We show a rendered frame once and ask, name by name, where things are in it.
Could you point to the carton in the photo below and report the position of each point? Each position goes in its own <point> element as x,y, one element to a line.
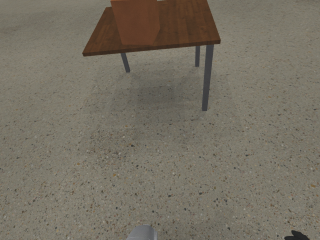
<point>137,21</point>

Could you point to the table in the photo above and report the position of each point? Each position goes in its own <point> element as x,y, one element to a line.
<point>183,23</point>

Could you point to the right robot hand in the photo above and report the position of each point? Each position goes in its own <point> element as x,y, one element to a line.
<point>297,236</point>

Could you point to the left robot thigh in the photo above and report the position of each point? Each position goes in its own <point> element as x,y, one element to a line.
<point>143,232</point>

